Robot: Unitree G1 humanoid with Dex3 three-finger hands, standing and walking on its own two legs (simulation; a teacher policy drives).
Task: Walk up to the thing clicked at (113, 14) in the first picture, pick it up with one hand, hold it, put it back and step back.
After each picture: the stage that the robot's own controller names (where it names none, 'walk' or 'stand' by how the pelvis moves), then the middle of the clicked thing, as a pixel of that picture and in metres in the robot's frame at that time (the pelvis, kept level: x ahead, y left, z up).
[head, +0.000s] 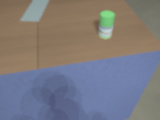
stand; (106, 25) +0.67 -0.08 +0.06
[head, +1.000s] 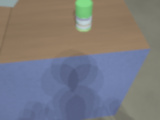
walk; (83, 15) +0.61 +0.03 +0.09
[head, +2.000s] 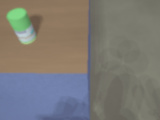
walk; (22, 26) +0.52 +0.27 +0.09
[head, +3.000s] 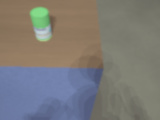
walk; (41, 24) +0.56 +0.19 +0.07
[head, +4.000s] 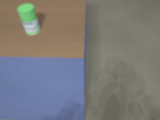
stand; (29, 19) +0.62 +0.26 +0.08
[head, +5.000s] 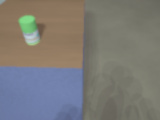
stand; (30, 30) +0.61 +0.26 +0.05
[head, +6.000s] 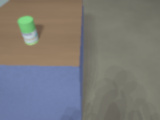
stand; (28, 30) +0.63 +0.28 +0.05
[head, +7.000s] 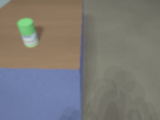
stand; (28, 33) +0.61 +0.28 +0.05
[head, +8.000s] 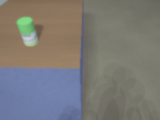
stand; (28, 31) +0.61 +0.28 +0.05
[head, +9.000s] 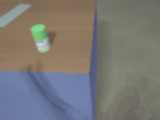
rise first; (41, 38) +0.60 +0.28 +0.06
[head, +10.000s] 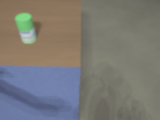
go down; (26, 28) +0.61 +0.26 +0.06
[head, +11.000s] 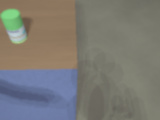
go down; (14, 27) +0.58 +0.26 +0.08
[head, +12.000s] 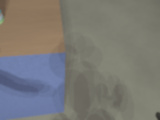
close in; out of the picture +0.59 +0.28 +0.10
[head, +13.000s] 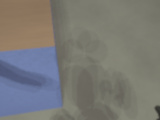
close; out of the picture +0.61 +0.29 +0.12
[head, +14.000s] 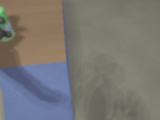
lift; (0, 24) +0.59 +0.29 +0.11
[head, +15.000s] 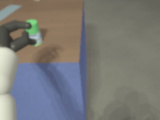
close; (33, 33) +0.67 +0.28 +0.08
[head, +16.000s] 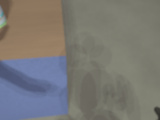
lift; out of the picture +0.58 +0.28 +0.11
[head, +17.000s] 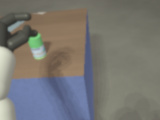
lift; (37, 46) +0.62 +0.28 +0.08
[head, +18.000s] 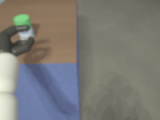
hold; (25, 29) +0.64 +0.28 +0.08
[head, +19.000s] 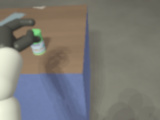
hold; (36, 42) +0.63 +0.28 +0.07
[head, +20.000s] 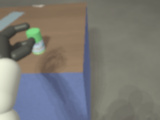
hold; (36, 41) +0.63 +0.28 +0.07
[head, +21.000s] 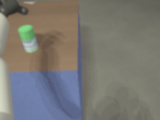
crouch; (28, 39) +0.64 +0.28 +0.07
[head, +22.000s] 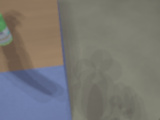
lower; out of the picture +0.60 +0.29 +0.07
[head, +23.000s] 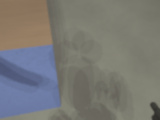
lower; out of the picture +0.61 +0.29 +0.12
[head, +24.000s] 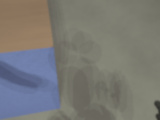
lower; out of the picture +0.61 +0.29 +0.12
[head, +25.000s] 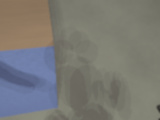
lower; out of the picture +0.61 +0.29 +0.12
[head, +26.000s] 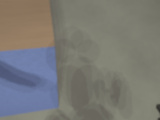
lower; out of the picture +0.60 +0.29 +0.12
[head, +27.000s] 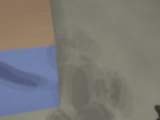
open; out of the picture +0.60 +0.29 +0.12
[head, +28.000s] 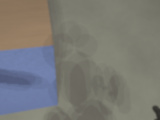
sink last; out of the picture +0.62 +0.30 +0.12
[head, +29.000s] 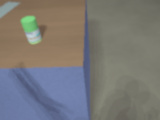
sink last; (31, 30) +0.64 +0.30 +0.10
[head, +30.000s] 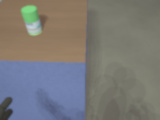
stand; (32, 20) +0.64 +0.29 +0.08
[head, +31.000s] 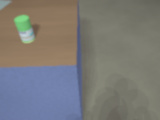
stand; (25, 29) +0.65 +0.30 +0.08
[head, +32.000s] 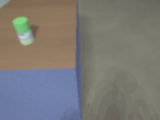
stand; (23, 31) +0.64 +0.31 +0.06
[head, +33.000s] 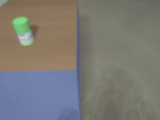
stand; (23, 31) +0.63 +0.30 +0.05
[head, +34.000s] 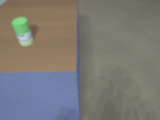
stand; (23, 31) +0.62 +0.30 +0.05
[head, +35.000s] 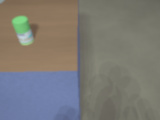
stand; (23, 31) +0.62 +0.30 +0.05
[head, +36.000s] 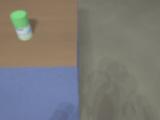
walk; (22, 25) +0.63 +0.30 +0.06
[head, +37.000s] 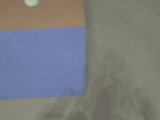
walk; out of the picture +0.76 +0.29 +0.07
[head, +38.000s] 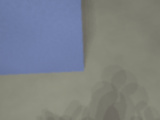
walk; out of the picture +1.00 +0.30 +0.08
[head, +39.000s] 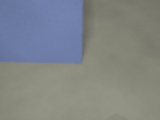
stand; out of the picture +1.28 +0.27 +0.08
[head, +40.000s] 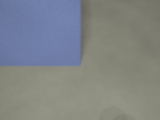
stand; out of the picture +1.23 +0.30 +0.06
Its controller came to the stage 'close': yes
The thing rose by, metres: 0.00
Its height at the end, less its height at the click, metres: +0.00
